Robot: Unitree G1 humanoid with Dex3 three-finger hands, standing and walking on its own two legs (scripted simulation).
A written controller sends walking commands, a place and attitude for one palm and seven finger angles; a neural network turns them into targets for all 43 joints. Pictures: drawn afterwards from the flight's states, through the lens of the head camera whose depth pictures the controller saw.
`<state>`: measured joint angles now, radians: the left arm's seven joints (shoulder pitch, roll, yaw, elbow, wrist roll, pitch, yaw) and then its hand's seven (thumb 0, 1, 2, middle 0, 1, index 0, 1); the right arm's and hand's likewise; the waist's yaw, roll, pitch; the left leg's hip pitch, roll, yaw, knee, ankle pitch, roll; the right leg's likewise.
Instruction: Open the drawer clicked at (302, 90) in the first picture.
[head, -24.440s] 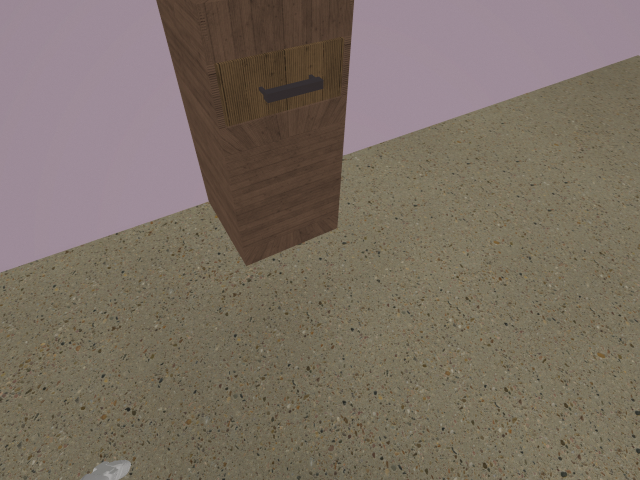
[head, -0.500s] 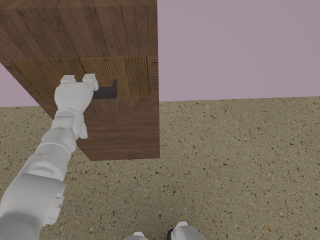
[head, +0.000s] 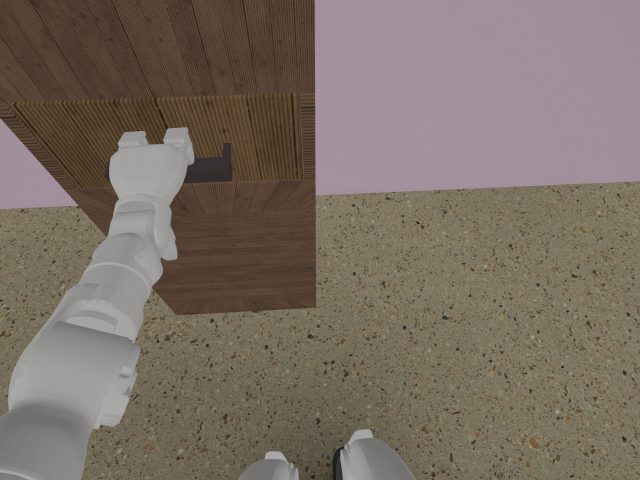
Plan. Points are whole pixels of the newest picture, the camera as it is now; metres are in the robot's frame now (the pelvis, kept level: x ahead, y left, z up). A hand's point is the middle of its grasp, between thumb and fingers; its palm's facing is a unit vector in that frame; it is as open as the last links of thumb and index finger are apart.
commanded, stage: lower the fingers behind the handle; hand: left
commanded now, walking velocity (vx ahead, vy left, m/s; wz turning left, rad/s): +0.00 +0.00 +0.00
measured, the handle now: (172, 161) +0.57 +0.20 +0.01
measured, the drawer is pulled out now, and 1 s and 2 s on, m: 0.00 0.00 0.00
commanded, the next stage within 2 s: lift the fingers back up to retry in 0.02 s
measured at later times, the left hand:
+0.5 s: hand (163, 193) +0.49 +0.19 +0.04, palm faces -0.02 -0.04 -1.00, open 13.9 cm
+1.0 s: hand (161, 187) +0.48 +0.19 +0.06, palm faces -0.05 -0.05 -1.00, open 13.8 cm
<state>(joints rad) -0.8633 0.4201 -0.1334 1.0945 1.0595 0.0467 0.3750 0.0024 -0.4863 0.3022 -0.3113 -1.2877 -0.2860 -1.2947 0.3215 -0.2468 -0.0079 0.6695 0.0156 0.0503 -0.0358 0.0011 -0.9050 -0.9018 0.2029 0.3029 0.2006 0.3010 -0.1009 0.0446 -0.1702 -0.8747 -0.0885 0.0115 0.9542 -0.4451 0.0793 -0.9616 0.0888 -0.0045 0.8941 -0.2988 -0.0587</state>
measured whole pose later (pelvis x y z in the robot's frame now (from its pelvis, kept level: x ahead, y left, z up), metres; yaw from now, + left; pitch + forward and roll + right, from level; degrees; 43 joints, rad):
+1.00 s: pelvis +0.06 +0.01 +0.04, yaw +0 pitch +14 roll -1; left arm -0.59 0.35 -0.17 0.77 1.06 -0.04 0.28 0.00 -0.49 0.30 -0.32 -1.20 -0.32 -1.20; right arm 0.22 -0.24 -0.05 0.64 0.01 0.14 -0.02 0.00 -0.91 -0.90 0.20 0.30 0.20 0.30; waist -0.01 0.05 -0.12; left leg -0.50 -0.09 -0.01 0.66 -0.40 0.08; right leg -0.60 0.09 0.01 0.64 -0.29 -0.06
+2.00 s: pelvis +0.04 +0.00 +0.03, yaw -2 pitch +15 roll +0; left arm -0.70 0.38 -0.07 0.88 1.10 -0.03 0.46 0.00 -0.49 0.30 -0.32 -1.20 -0.32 -1.20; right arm 0.21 -0.25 -0.03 0.69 0.00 0.10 -0.03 0.00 -0.91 -0.90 0.20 0.30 0.20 0.30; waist -0.05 0.05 -0.12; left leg -0.58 -0.09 0.03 0.72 -0.40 0.08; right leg -0.69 0.09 0.04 0.71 -0.28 -0.06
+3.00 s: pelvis +0.04 +0.01 +0.04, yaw -2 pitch +15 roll +0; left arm -0.73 0.44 -0.08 0.97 1.03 0.20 0.36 0.00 -0.48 0.30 -0.32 -1.20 -0.31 -1.20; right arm 0.20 -0.24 -0.01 0.67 0.03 0.18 -0.03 0.00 -0.91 -0.90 0.20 0.30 0.20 0.30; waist -0.02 0.08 -0.12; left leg -0.57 -0.09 0.05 0.69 -0.39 0.09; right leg -0.69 0.09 0.06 0.69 -0.27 -0.04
